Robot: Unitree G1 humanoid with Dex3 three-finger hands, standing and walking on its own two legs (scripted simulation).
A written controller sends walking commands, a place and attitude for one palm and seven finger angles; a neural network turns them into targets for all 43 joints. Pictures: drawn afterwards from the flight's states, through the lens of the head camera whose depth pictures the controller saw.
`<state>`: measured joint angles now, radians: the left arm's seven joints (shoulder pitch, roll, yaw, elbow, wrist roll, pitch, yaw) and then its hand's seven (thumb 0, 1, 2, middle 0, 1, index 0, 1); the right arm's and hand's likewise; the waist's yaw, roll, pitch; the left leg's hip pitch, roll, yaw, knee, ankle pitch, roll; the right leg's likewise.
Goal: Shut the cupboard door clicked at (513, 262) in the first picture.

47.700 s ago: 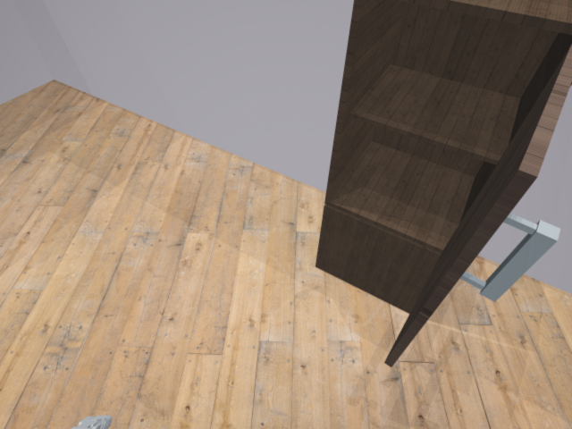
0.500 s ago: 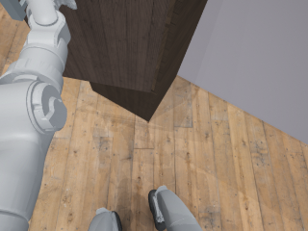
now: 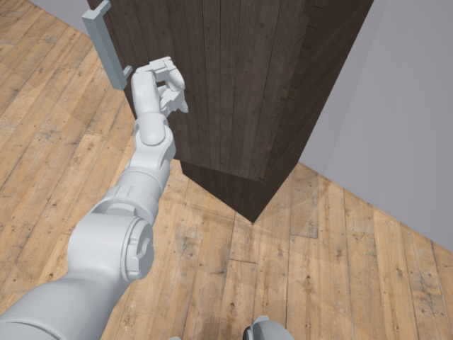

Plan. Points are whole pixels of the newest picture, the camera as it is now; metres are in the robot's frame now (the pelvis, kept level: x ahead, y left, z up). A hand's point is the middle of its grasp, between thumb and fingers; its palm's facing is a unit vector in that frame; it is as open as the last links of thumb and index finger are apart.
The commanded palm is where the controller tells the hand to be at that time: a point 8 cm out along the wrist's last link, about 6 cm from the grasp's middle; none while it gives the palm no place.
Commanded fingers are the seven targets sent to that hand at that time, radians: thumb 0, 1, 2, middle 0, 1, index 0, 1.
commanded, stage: pull the fist back off the door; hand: left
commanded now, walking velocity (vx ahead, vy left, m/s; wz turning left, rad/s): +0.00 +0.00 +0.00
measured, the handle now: (112, 48) +0.65 +0.15 +0.11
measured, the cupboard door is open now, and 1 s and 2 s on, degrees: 21 21 21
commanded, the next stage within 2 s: draw the hand back to the body in 0.06 s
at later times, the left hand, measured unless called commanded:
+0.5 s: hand (142, 125) +0.44 +0.08 +0.13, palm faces +0.16 -0.99 -0.01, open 3.1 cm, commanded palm +0.38 +0.13 +0.14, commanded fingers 0.00 0.90 0.90 -1.30 -1.50 -1.30 -1.50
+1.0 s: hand (29, 240) +0.26 +0.19 +0.17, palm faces +0.24 -0.94 -0.24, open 3.5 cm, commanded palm +0.22 +0.23 +0.18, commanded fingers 0.00 0.90 0.90 -0.69 -0.84 -0.69 -0.84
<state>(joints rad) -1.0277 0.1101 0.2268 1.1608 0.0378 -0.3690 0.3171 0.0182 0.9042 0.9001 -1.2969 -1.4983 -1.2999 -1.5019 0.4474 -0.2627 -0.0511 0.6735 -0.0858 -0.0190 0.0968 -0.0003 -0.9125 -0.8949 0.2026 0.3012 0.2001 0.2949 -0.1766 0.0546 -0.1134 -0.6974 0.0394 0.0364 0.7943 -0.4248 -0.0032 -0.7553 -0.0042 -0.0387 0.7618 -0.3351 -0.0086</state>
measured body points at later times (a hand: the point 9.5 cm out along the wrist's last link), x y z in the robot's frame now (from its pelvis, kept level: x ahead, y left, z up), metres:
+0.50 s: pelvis -0.02 -0.01 +0.01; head +0.03 -0.03 +0.46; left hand +0.42 +0.14 +0.13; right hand +0.00 -0.26 -0.12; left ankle -0.04 +0.12 -0.70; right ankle +0.01 -0.12 -0.70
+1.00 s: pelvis -0.02 -0.01 +0.04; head -0.04 -0.03 +0.49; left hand +0.24 +0.23 +0.18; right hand +0.19 -0.22 -0.04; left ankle -0.04 +0.12 -0.70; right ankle +0.01 -0.12 -0.70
